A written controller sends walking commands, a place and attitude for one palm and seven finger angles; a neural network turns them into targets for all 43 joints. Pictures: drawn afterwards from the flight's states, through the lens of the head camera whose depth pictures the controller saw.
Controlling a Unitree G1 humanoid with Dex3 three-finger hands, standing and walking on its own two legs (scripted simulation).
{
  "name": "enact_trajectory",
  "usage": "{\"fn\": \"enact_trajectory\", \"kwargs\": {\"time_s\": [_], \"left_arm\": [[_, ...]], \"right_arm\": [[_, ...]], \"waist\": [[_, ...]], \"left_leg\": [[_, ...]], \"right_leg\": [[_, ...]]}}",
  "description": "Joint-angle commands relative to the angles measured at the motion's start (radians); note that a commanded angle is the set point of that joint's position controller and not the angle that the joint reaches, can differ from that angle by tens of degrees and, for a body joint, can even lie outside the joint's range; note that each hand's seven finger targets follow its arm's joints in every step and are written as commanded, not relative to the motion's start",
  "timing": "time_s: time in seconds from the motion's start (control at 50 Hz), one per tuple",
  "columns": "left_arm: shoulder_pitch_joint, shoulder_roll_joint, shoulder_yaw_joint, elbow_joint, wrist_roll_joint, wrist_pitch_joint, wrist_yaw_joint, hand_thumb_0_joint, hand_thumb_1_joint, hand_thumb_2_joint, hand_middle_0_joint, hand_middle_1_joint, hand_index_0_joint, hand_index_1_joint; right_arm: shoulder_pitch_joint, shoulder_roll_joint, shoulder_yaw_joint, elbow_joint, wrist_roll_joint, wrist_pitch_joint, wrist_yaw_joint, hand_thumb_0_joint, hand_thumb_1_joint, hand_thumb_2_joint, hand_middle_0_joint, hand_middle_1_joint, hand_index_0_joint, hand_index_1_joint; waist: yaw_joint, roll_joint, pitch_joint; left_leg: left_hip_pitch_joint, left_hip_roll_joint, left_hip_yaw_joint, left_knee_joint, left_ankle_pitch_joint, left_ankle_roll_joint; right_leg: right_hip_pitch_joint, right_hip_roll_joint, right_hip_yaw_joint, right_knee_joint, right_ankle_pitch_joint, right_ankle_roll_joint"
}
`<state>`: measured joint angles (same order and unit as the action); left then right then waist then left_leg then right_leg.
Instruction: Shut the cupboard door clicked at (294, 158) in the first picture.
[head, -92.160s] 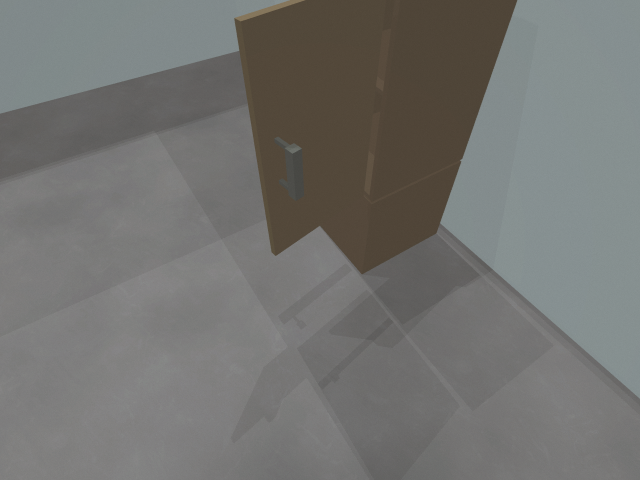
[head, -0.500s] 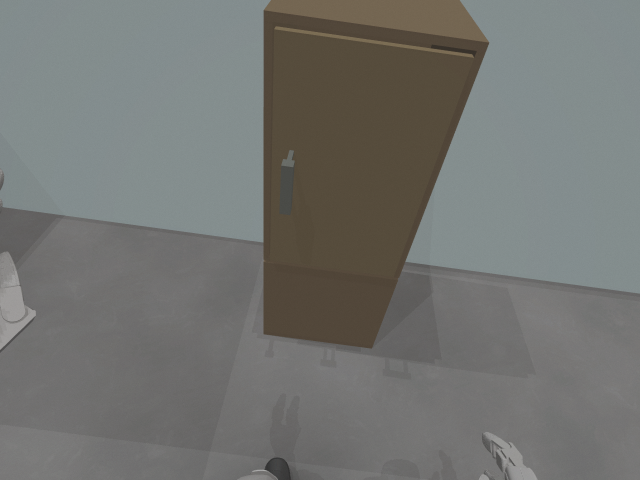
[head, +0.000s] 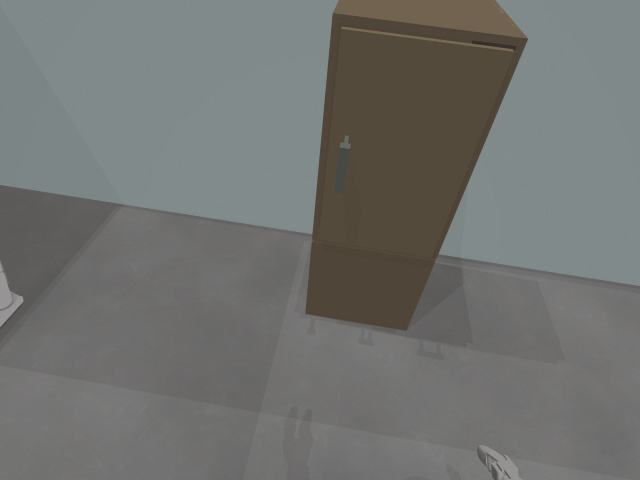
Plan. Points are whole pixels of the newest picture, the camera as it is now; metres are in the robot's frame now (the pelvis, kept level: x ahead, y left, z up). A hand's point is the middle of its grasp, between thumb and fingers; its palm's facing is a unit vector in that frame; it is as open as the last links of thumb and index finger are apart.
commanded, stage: stop stepping back and stand still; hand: left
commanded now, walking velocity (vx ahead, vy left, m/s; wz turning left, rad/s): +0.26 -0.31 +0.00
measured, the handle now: (342, 164) +0.85 +0.02 -0.04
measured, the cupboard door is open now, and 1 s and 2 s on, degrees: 0 0 0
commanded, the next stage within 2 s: let the arm hang, fingers relaxed in 0.30 s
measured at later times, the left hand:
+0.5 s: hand (53, 373) +0.20 +0.32 +0.06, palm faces +0.37 -0.80 -0.47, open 7.4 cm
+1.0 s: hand out of the picture -0.01 +0.22 -0.16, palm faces +0.08 -0.97 -0.23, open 7.2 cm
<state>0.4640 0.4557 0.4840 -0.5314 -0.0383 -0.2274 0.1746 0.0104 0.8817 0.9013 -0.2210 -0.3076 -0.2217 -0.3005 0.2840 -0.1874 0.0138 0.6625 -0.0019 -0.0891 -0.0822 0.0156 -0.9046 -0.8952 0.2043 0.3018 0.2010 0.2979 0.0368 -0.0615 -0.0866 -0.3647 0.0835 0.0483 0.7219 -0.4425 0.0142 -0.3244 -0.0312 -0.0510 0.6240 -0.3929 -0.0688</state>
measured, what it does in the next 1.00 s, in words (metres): steps on the spot: left foot, then right foot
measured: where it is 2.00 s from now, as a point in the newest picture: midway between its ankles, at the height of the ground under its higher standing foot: outside the picture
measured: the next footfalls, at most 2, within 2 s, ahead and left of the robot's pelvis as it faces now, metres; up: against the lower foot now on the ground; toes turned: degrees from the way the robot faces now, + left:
left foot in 0.02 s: +0.04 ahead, +0.16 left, -0.01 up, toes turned +5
right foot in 0.26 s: +0.04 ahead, -0.08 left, -0.01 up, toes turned +4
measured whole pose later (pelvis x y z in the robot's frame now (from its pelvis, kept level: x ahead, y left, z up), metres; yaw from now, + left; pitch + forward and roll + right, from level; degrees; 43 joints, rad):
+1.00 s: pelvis -0.01 +0.03 +0.01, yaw +3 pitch -1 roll +0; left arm 0.27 0.18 0.02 1.10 0.01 0.01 0.03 -0.01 0.93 0.90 -0.20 -0.30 -0.20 -0.30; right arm 0.26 -0.16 0.00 1.09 -0.01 0.02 -0.03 0.01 -0.92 -0.90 0.20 0.30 0.20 0.30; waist 0.00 0.02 0.04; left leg -0.18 0.02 0.03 0.41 -0.21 0.00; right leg -0.16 0.01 0.02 0.40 -0.22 0.00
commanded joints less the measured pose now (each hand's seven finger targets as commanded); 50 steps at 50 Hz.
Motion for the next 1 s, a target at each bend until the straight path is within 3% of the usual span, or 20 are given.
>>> {"fn": "enact_trajectory", "kwargs": {"time_s": [0.0, 0.04, 0.12, 0.18, 0.2, 0.22, 0.24, 0.26, 0.36, 0.38, 0.4, 0.42, 0.44, 0.46, 0.5, 0.54, 0.6, 0.66, 0.74, 0.98], "left_arm": [[-0.201, 0.128, -0.003, -0.112, -0.005, -0.021, 0.023, 0.0, 0.9, 0.9, -0.2, -0.3, -0.2, -0.3], [-0.1, 0.158, 0.042, -0.074, -0.006, -0.021, -0.007, 0.0, 0.9, 0.9, -0.2, -0.3, -0.2, -0.3], [-0.079, 0.167, 0.05, -0.278, 0.013, -0.022, -0.004, 0.0, 0.9, 0.9, -0.2, -0.3, -0.2, -0.3], [-0.008, 0.17, 0.071, -0.258, 0.014, -0.006, 0.018, 0.0, 0.9, 0.9, -0.2, -0.3, -0.2, -0.3], [0.008, 0.184, 0.089, -0.25, 0.017, -0.001, 0.027, 0.0, 0.9, 0.9, -0.2, -0.3, -0.2, -0.3], [0.04, 0.228, 0.134, -0.211, 0.014, 0.006, 0.034, 0.0, 0.9, 0.9, -0.2, -0.3, -0.2, -0.3], [-0.046, 0.235, 0.126, -0.246, 0.001, -0.006, 0.038, 0.0, 0.9, 0.9, -0.2, -0.3, -0.2, -0.3], [-0.066, 0.232, 0.143, -0.221, 0.005, -0.022, 0.046, 0.0, 0.9, 0.9, -0.2, -0.3, -0.2, -0.3], [-0.046, 0.143, 0.071, -0.122, 0.004, -0.027, 0.029, 0.0, 0.9, 0.9, -0.2, -0.3, -0.2, -0.3], [-0.086, -0.156, -0.351, 0.582, 0.099, 0.168, -0.117, 0.0, 0.9, 0.9, -0.2, -0.3, -0.2, -0.3], [-0.018, -0.162, -0.362, 0.609, 0.073, 0.238, -0.157, 0.0, 0.9, 0.9, -0.2, -0.3, -0.2, -0.3], [-0.01, -0.227, -0.381, 0.636, 0.064, 0.254, -0.167, 0.0, 0.9, 0.9, -0.2, -0.3, -0.2, -0.3], [-0.055, -0.201, -0.388, 0.651, 0.067, 0.255, -0.169, 0.0, 0.9, 0.9, -0.2, -0.3, -0.2, -0.3], [-0.088, -0.186, -0.394, 0.657, 0.072, 0.251, -0.177, 0.0, 0.9, 0.9, -0.2, -0.3, -0.2, -0.3], [-0.195, -0.159, -0.397, 0.796, 0.061, 0.248, -0.181, 0.0, 0.9, 0.9, -0.2, -0.3, -0.2, -0.3], [-0.139, -0.127, -0.403, 0.98, 0.055, 0.242, -0.175, 0.0, 0.9, 0.9, -0.2, -0.3, -0.2, -0.3], [-0.165, -0.026, -0.419, 1.188, 0.06, 0.211, -0.165, 0.0, 0.9, 0.9, -0.2, -0.3, -0.2, -0.3], [-0.238, -0.09, -0.434, 1.328, 0.053, 0.201, -0.156, 0.0, 0.9, 0.9, -0.2, -0.3, -0.2, -0.3], [-0.188, -0.178, -0.434, 1.422, 0.05, 0.207, -0.144, 0.0, 0.9, 0.9, -0.2, -0.3, -0.2, -0.3], [-0.16, -0.183, -0.457, 1.62, 0.047, 0.223, -0.145, 0.0, 0.9, 0.9, -0.2, -0.3, -0.2, -0.3]], "right_arm": [[-0.106, -0.163, -0.057, -0.187, 0.008, -0.063, -0.024, 0.0, -0.9, -0.9, 0.2, 0.3, 0.2, 0.3], [-0.131, -0.156, -0.07, -0.174, 0.008, -0.053, -0.003, 0.0, -0.9, -0.9, 0.2, 0.3, 0.2, 0.3], [-0.186, -0.149, -0.062, -0.183, 0.006, -0.052, 0.022, 0.0, -0.9, -0.9, 0.2, 0.3, 0.2, 0.3], [-0.169, -0.131, -0.057, -0.196, -0.004, -0.036, 0.019, 0.0, -0.9, -0.9, 0.2, 0.3, 0.2, 0.3], [-0.164, -0.126, -0.061, -0.195, -0.003, -0.028, 0.017, 0.0, -0.9, -0.9, 0.2, 0.3, 0.2, 0.3], [-0.154, -0.107, -0.063, -0.195, 0.0, -0.024, 0.014, 0.0, -0.9, -0.9, 0.2, 0.3, 0.2, 0.3], [-0.159, -0.112, -0.06, -0.196, 0.0, -0.032, 0.01, 0.0, -0.9, -0.9, 0.2, 0.3, 0.2, 0.3], [-0.139, -0.108, -0.066, -0.172, -0.008, -0.041, 0.013, 0.0, -0.9, -0.9, 0.2, 0.3, 0.2, 0.3], [-0.145, -0.108, -0.053, -0.152, -0.004, -0.02, 0.003, 0.0, -0.9, -0.9, 0.2, 0.3, 0.2, 0.3], [-0.054, -0.184, -0.073, 0.049, -0.013, -0.042, 0.112, 0.0, -0.9, -0.9, 0.2, 0.3, 0.2, 0.3], [-0.013, -0.164, -0.065, 0.02, -0.011, 0.017, 0.111, 0.0, -0.9, -0.9, 0.2, 0.3, 0.2, 0.3], [-0.018, -0.206, -0.069, -0.006, -0.024, 0.03, 0.101, 0.0, -0.9, -0.9, 0.2, 0.3, 0.2, 0.3], [-0.022, -0.256, -0.075, -0.037, -0.042, 0.038, 0.089, 0.0, -0.9, -0.9, 0.2, 0.3, 0.2, 0.3], [-0.071, -0.28, -0.076, -0.076, -0.052, 0.037, 0.075, 0.0, -0.9, -0.9, 0.2, 0.3, 0.2, 0.3], [-0.082, -0.252, -0.057, -0.046, -0.059, 0.04, 0.068, 0.0, -0.9, -0.9, 0.2, 0.3, 0.2, 0.3], [-0.145, -0.233, -0.041, -0.01, -0.049, 0.062, 0.066, 0.0, -0.9, -0.9, 0.2, 0.3, 0.2, 0.3], [-0.12, -0.128, -0.029, 0.061, -0.024, 0.096, 0.074, 0.0, -0.9, -0.9, 0.2, 0.3, 0.2, 0.3], [-0.033, -0.094, -0.03, 0.177, -0.019, 0.098, 0.069, 0.0, -0.9, -0.9, 0.2, 0.3, 0.2, 0.3], [-0.027, -0.085, -0.036, 0.267, -0.021, 0.077, 0.056, 0.0, -0.9, -0.9, 0.2, 0.3, 0.2, 0.3], [0.028, -0.072, -0.028, 0.414, -0.012, 0.087, 0.046, 0.0, -0.9, -0.9, 0.2, 0.3, 0.2, 0.3]], "waist": [[-0.079, 0.247, 0.091], [-0.075, 0.185, 0.099], [-0.04, 0.319, 0.105], [-0.029, 0.326, 0.057], [-0.021, 0.226, 0.049], [-0.021, -0.012, 0.062], [-0.036, -0.084, 0.078], [-0.049, -0.036, 0.031], [-0.053, -0.067, 0.08], [-0.14, 0.068, 0.135], [-0.109, 0.196, 0.087], [-0.072, 0.323, 0.067], [-0.08, 0.224, 0.056], [-0.06, 0.052, 0.074], [-0.068, 0.08, 0.026], [0.0, 0.091, 0.001], [-0.035, -0.169, 0.032], [-0.084, 0.009, 0.029], [-0.046, 0.146, -0.016], [-0.042, 0.06, 0.145]], "left_leg": [[0.303, 0.319, -0.498, -0.468, 0.005, 0.174], [0.128, 0.351, -0.522, -0.53, -0.22, 0.214], [-0.154, 0.224, -0.155, -0.512, -0.289, 0.106], [-0.262, 0.143, -0.05, -0.341, -0.338, 0.043], [-0.28, 0.077, 0.01, -0.138, -0.302, 0.019], [-0.337, -0.022, 0.062, 0.181, -0.179, -0.006], [-0.364, -0.061, 0.009, 0.391, -0.095, -0.013], [-0.369, -0.036, -0.051, 0.468, -0.052, -0.02], [0.01, 0.0, -0.013, 0.049, 0.056, -0.003], [0.005, 0.032, -0.009, -0.037, 0.114, -0.015], [0.126, 0.02, -0.101, -0.136, 0.278, -0.012], [0.064, 0.198, -0.329, -0.274, 0.415, 0.066], [0.002, 0.288, -0.481, -0.336, 0.393, 0.16], [-0.055, 0.299, -0.483, -0.331, 0.365, 0.203], [-0.027, 0.234, -0.424, -0.319, 0.501, 0.177], [-0.092, 0.136, -0.246, -0.231, 0.519, 0.111], [-0.049, -0.09, -0.042, 0.006, -0.016, -0.03], [0.082, -0.066, -0.056, -0.077, 0.15, -0.023], [0.205, 0.007, -0.094, -0.264, 0.499, 0.0], [0.19, 0.015, -0.091, -0.409, 0.294, 0.004]], "right_leg": [[-0.355, 0.054, -0.022, 0.291, -0.103, 0.077], [-0.319, -0.009, 0.078, 0.413, -0.048, 0.072], [0.038, 0.027, -0.039, 0.21, 0.059, 0.066], [0.285, 0.087, -0.09, 0.015, -0.052, 0.034], [0.286, 0.036, 0.022, -0.098, -0.13, -0.011], [0.224, -0.14, 0.388, -0.285, -0.294, -0.115], [0.171, -0.306, 0.655, -0.413, -0.213, -0.193], [0.185, -0.338, 0.68, -0.42, -0.214, -0.214], [-0.077, -0.209, 0.247, -0.326, -0.148, -0.107], [-0.139, -0.222, -0.005, -0.05, 0.255, -0.026], [-0.228, -0.094, 0.041, 0.079, 0.087, 0.028], [-0.252, 0.0, -0.022, 0.274, -0.086, 0.09], [-0.244, 0.019, 0.04, 0.41, -0.198, 0.089], [-0.206, -0.019, 0.086, 0.425, -0.189, 0.092], [-0.132, -0.006, 0.08, 0.354, -0.117, 0.103], [0.11, 0.007, 0.073, 0.05, 0.058, 0.097], [0.043, -0.25, 0.452, -0.331, 0.224, -0.056], [0.077, -0.167, 0.307, -0.247, 0.451, -0.065], [0.153, -0.058, 0.149, -0.204, 0.457, 0.033], [0.145, -0.044, 0.143, -0.318, 0.241, 0.043]]}}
